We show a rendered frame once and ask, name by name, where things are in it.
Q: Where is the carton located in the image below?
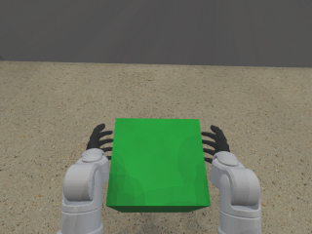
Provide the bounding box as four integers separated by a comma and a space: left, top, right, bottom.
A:
105, 118, 211, 213

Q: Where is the right robot forearm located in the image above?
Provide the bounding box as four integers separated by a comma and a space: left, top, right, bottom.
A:
210, 151, 261, 234

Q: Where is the left robot forearm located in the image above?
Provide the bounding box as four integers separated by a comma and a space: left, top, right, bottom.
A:
56, 148, 109, 234

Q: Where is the right robot hand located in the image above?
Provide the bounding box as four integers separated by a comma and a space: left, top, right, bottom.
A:
201, 125, 230, 163

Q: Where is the left robot hand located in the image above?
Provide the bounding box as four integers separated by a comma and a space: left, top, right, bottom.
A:
86, 123, 114, 160

